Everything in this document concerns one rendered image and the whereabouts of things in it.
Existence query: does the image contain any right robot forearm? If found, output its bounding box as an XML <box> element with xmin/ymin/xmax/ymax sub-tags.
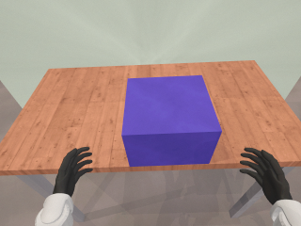
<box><xmin>269</xmin><ymin>200</ymin><xmax>301</xmax><ymax>226</ymax></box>

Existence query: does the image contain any carton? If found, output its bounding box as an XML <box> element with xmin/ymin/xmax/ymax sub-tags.
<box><xmin>121</xmin><ymin>75</ymin><xmax>222</xmax><ymax>167</ymax></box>

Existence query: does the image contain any robot right hand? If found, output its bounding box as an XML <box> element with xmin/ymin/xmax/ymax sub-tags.
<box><xmin>239</xmin><ymin>147</ymin><xmax>293</xmax><ymax>205</ymax></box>

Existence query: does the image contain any table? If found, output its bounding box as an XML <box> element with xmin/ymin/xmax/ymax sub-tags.
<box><xmin>0</xmin><ymin>60</ymin><xmax>301</xmax><ymax>222</ymax></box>

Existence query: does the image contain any left robot forearm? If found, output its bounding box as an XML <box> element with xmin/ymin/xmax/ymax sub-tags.
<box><xmin>35</xmin><ymin>193</ymin><xmax>74</xmax><ymax>226</ymax></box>

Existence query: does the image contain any robot left hand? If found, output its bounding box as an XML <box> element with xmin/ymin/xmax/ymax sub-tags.
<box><xmin>53</xmin><ymin>147</ymin><xmax>93</xmax><ymax>197</ymax></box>

